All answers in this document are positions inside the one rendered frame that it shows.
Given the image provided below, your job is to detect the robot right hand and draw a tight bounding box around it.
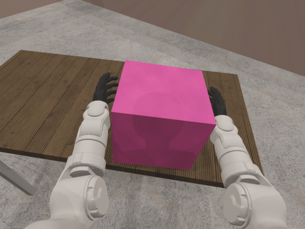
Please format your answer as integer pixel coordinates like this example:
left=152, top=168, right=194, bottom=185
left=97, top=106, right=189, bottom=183
left=207, top=86, right=227, bottom=116

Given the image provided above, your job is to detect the carton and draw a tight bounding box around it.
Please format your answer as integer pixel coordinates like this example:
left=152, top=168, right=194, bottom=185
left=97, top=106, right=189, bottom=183
left=111, top=60, right=216, bottom=170

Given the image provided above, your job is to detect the table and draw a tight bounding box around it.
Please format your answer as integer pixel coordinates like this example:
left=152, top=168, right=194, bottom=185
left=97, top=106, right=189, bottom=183
left=0, top=50, right=264, bottom=196

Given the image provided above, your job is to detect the robot left hand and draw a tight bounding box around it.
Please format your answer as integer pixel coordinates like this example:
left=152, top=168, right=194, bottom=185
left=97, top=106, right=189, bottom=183
left=92, top=72, right=119, bottom=104

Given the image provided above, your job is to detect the left robot forearm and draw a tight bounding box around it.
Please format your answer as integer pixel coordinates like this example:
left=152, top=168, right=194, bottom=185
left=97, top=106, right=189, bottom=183
left=49, top=101, right=110, bottom=208

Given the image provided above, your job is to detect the right robot upper arm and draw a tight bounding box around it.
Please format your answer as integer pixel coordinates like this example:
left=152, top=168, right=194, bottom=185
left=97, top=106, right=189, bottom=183
left=223, top=182, right=299, bottom=229

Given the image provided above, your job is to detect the left robot upper arm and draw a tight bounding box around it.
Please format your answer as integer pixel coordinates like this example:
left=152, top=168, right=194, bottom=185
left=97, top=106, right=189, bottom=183
left=24, top=175, right=109, bottom=229

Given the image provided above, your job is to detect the right robot forearm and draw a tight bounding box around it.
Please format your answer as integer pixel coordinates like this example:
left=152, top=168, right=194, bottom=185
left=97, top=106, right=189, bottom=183
left=210, top=115, right=287, bottom=213

